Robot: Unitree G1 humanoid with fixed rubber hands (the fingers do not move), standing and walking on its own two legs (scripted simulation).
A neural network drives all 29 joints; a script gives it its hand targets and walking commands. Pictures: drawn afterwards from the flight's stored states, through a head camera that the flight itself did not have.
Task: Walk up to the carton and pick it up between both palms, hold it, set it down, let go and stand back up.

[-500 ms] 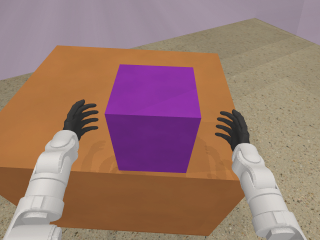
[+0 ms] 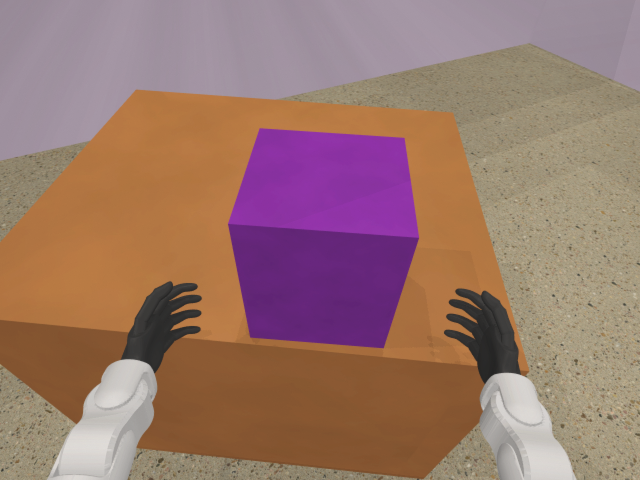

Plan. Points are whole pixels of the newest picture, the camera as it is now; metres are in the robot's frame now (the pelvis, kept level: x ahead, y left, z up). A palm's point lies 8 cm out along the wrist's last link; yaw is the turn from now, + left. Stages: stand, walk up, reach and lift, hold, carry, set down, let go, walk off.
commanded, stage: set down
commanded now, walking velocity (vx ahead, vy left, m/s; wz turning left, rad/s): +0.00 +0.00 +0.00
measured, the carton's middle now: (323, 242) +0.46 +0.02 +0.05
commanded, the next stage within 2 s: let go in 1.44 s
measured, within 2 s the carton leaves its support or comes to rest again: neither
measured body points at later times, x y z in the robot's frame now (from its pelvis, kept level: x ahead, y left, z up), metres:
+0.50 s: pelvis +0.01 +0.00 +0.00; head +0.02 +0.00 +0.45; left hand +0.22 +0.23 -0.01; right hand +0.24 -0.19 -0.01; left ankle -0.01 +0.11 -0.75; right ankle +0.03 -0.13 -0.75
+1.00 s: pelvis +0.02 -0.01 +0.00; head +0.04 +0.00 +0.45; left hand +0.20 +0.22 -0.05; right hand +0.20 -0.22 -0.06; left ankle -0.01 +0.11 -0.75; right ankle +0.03 -0.13 -0.75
